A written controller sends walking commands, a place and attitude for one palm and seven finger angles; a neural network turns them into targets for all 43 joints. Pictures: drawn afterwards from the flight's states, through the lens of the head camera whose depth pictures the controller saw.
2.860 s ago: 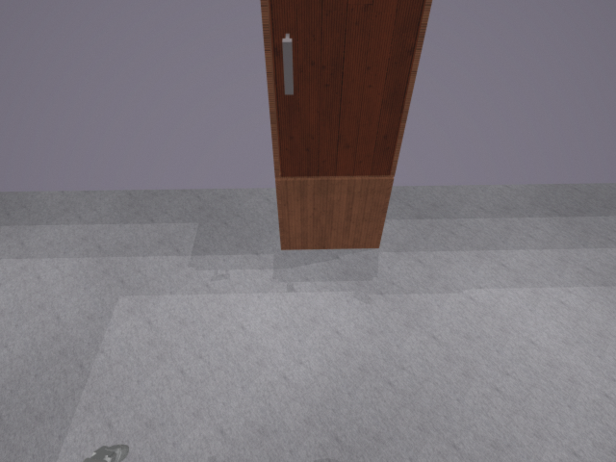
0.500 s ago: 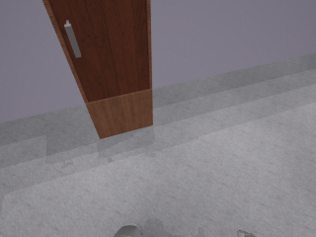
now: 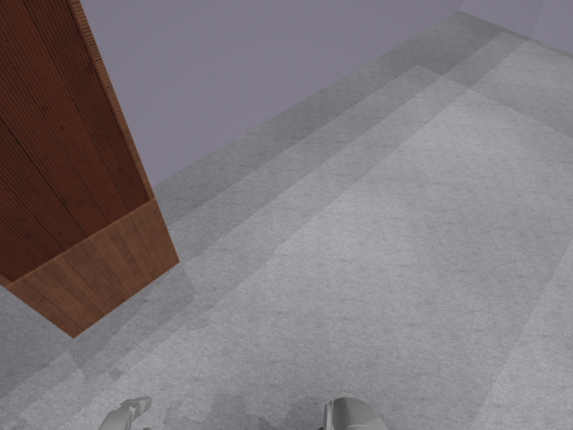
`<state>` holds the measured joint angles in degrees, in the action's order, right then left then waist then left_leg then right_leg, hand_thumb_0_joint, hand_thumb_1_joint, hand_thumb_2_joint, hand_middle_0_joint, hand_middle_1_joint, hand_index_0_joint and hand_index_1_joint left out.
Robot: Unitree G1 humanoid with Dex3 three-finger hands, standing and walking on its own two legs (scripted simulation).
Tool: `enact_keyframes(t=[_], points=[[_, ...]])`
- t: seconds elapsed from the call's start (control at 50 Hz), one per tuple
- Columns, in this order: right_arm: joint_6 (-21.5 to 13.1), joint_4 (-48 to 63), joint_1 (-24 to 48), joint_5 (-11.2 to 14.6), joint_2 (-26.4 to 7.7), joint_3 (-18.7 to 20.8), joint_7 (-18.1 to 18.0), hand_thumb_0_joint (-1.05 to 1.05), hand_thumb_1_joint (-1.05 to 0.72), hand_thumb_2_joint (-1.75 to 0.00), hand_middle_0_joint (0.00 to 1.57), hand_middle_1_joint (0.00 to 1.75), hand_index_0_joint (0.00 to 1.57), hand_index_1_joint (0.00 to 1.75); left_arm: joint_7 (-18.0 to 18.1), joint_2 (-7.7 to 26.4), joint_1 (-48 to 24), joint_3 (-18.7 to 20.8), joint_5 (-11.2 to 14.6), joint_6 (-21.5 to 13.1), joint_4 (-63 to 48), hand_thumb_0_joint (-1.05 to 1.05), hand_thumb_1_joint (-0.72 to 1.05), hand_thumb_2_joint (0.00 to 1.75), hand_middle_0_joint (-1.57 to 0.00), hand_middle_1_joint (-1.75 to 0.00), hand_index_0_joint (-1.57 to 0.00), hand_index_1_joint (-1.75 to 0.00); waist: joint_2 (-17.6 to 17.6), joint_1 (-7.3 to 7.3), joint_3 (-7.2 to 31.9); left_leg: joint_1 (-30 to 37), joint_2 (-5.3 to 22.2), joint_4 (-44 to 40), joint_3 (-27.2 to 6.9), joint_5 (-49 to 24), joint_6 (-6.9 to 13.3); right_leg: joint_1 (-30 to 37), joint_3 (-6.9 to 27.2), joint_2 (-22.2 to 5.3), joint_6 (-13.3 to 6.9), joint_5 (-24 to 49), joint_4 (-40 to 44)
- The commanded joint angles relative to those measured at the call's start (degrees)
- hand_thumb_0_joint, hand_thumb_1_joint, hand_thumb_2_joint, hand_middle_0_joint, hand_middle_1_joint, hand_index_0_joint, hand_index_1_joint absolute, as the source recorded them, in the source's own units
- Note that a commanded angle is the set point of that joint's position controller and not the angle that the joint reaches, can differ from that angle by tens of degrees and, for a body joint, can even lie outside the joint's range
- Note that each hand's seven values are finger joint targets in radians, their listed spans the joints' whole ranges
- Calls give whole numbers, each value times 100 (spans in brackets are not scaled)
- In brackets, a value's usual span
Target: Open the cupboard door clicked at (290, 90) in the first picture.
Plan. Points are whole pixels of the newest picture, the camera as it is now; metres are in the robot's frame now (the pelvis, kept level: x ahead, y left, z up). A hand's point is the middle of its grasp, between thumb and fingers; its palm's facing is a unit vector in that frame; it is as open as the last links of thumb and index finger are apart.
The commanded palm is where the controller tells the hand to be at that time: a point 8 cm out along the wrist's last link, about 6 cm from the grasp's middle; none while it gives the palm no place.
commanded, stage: walk to a spot facing it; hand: left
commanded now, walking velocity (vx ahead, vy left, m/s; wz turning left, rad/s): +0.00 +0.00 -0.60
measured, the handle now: out of the picture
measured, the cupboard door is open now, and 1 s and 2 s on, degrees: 0 0 0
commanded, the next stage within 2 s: turn to face it in 0.02 s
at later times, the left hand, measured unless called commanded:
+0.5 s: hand (169, 406) +0.18 +0.19 -0.18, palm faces +0.07 -0.99 -0.14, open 7.3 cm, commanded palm none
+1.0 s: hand out of the picture +0.13 +0.22 -0.15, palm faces +0.31 -0.92 -0.26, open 7.4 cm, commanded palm none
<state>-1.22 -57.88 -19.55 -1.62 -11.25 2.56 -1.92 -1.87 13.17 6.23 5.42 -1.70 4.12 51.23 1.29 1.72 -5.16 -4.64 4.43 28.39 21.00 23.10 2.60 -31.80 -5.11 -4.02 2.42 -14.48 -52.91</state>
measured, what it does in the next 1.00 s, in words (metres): steps on the spot, turning left: right foot, then left foot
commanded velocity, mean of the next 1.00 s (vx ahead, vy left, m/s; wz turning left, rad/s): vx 0.00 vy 0.00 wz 0.49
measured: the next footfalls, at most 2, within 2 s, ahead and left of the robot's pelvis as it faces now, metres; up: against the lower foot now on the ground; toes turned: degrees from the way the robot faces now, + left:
right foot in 0.12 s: +0.12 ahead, -0.12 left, +0.00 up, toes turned -11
left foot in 0.46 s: +0.13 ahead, +0.12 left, +0.00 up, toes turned +8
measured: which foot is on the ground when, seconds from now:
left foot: down 0.00-0.12, up 0.14-0.44, down 0.46-1.00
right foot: up 0.00-0.10, down 0.12-0.48, up 0.50-1.00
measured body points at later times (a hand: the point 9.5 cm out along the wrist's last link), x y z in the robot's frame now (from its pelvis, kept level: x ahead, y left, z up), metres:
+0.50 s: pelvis +0.08 +0.02 -0.01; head +0.09 +0.05 +0.43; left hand +0.17 +0.24 -0.17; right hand +0.10 -0.22 -0.15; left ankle +0.09 +0.11 -0.74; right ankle +0.08 -0.11 -0.73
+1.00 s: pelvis +0.07 -0.01 +0.00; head +0.10 -0.01 +0.45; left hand +0.11 +0.26 -0.13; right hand +0.18 -0.25 -0.15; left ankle +0.09 +0.11 -0.73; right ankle +0.09 -0.14 -0.72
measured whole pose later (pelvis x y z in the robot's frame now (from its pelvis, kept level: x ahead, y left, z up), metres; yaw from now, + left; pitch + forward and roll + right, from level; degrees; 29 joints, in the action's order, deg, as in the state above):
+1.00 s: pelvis +0.07 -0.01 +0.00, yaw +16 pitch +1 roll -1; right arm 2.9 -54.0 -13.5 -1.5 -13.3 4.7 0.0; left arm 1.0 11.9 7.3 4.0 0.1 2.5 51.6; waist -2.1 2.1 -2.8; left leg -20.2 -3.7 29.1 -7.7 9.7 0.5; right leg -17.8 -0.2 -0.8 4.0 -21.0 -37.1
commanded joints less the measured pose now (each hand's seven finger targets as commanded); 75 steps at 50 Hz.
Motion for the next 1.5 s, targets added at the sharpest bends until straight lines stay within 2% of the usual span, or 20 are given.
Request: enact_keyframes(t=[0.0,0.08,0.1,0.12,0.24,0.4,0.44,0.46,0.48,0.62,0.84,0.96,1.0,1.04,1.14,1.34,1.42,1.44,1.46,1.48], points=[[-70,269,-293,-5,-929,206,-2,0,-90,-90,20,30,20,30,20,87,-213,-74,0,-178,-502,0,90,90,-20,-30,-20,-30,-918,30,249,643,1676,-261,-710,-5643,365,63,-236,195,-215,-377,738],[-13,507,-49,109,-1089,261,105,0,-90,-90,20,30,20,30,106,700,1287,73,-37,-420,-201,0,90,90,-20,-30,-20,-30,-298,-789,1302,-422,1467,2651,-362,-5081,-216,2790,222,50,-649,1213,2452],[9,720,-182,168,-649,158,130,0,-90,-90,20,30,20,30,201,1335,1679,169,-15,-505,-98,0,90,90,-20,-30,-20,-30,1203,-774,1883,-2485,250,4289,-454,279,-671,4416,2815,-1678,-1470,4730,2495],[44,789,87,183,-577,115,32,0,-90,-90,20,30,20,30,308,1453,1789,167,135,-463,0,0,90,90,-20,-30,-20,-30,997,-798,2180,-2753,30,5075,-1510,1494,-616,4355,2906,-2142,-1978,6220,2458],[313,86,-543,69,-118,0,60,0,-90,-90,20,30,20,30,409,432,105,-209,43,-533,-158,0,90,90,-20,-30,-20,-30,211,233,753,-1620,249,3603,-2038,11,-523,1332,583,-1019,-1190,2580,3318],[229,254,-34,79,-106,41,150,0,-90,-90,20,30,20,30,386,598,498,-46,44,-380,78,0,90,90,-20,-30,-20,-30,769,-111,444,-1306,-16,1007,-1495,-495,-533,1725,197,-1224,-923,1537,2749],[177,245,-294,49,-484,128,183,0,-90,-90,20,30,20,30,365,380,593,-48,101,-295,25,0,90,90,-20,-30,-20,-30,-576,-7,488,-650,456,-224,-2315,-1805,-298,1072,-280,-785,-386,298,1623],[141,341,-393,-1,-1005,231,169,0,-90,-90,20,30,20,30,352,56,666,-86,146,-263,-133,0,90,90,-20,-30,-20,-30,-2093,17,393,-602,1665,-949,-4042,-3068,349,274,-536,-84,62,-1478,507],[171,361,-421,-37,-1167,284,144,0,-90,-90,20,30,20,30,363,150,298,-92,97,-255,-276,0,90,90,-20,-30,-20,-30,-1868,155,324,-995,2048,-1329,-4543,-2910,870,274,-50,49,38,-2219,-600],[57,536,127,39,-907,240,25,0,-90,-90,20,30,20,30,280,219,339,-3,92,-289,-33,0,90,90,-20,-30,-20,-30,-579,-36,922,-115,962,-914,-3393,-3491,613,-84,492,-68,178,-716,-1177],[199,609,227,13,-1160,406,96,0,-90,-90,20,30,20,30,325,347,72,-10,131,-243,-266,0,90,90,-20,-30,-20,-30,-1076,110,913,-244,836,-901,-4264,-2747,793,381,603,142,242,-1053,258],[302,890,857,45,-1207,470,167,0,-90,-90,20,30,20,30,372,511,915,19,163,-315,-180,0,90,90,-20,-30,-20,-30,-948,-326,974,-1727,263,-496,-4334,-1720,345,2515,462,341,60,-21,2616],[320,1101,734,98,-531,398,194,0,-90,-90,20,30,20,30,430,1414,1022,171,-4,-396,-306,0,90,90,-20,-30,-20,-30,1777,-425,830,-3555,-1046,1965,-2592,676,-528,3325,2988,-2114,-778,-899,4191],[399,1053,699,-10,-922,482,248,0,-90,-90,20,30,20,30,443,1180,271,67,63,-354,-585,0,90,90,-20,-30,-20,-30,775,-84,540,-2987,-628,3691,-2724,507,-454,1689,2322,-2162,-1069,-958,4204],[476,762,595,7,-744,418,366,0,-90,-90,20,30,20,30,384,669,245,-102,77,-483,-513,0,90,90,-20,-30,-20,-30,865,36,70,-3043,-349,4273,-2218,-487,-688,1873,599,-1213,-676,825,3627],[414,1021,1495,83,-595,222,364,0,-90,-90,20,30,20,30,370,1113,1095,20,-24,-409,-213,0,90,90,-20,-30,-20,-30,1136,-474,510,-2194,-238,1892,-1594,314,-664,2706,228,-1726,-984,2276,3045],[287,890,970,97,-705,202,319,0,-90,-90,20,30,20,30,343,1137,1050,57,30,-372,-88,0,90,90,-20,-30,-20,-30,975,-245,1011,-952,-389,-22,-1396,-700,-493,2718,-223,-1545,-567,2794,2077],[220,791,566,77,-987,275,311,0,-90,-90,20,30,20,30,337,1043,1006,45,86,-355,-121,0,90,90,-20,-30,-20,-30,382,8,1307,61,-93,-714,-1718,-1764,-371,2125,-481,-1373,-273,2315,1222],[156,770,313,39,-1655,426,267,0,-90,-90,20,30,20,30,291,652,1015,-26,134,-340,-325,0,90,90,-20,-30,-20,-30,-1420,152,1489,1275,1439,-737,-3598,-3936,253,296,-603,-593,172,-655,-1],[207,663,3,108,-1921,470,220,0,-90,-90,20,30,20,30,318,503,665,-152,89,-287,-468,0,90,90,-20,-30,-20,-30,-1765,293,1445,1103,2050,-612,-3997,-5840,843,-170,-88,-345,255,-2380,-688]])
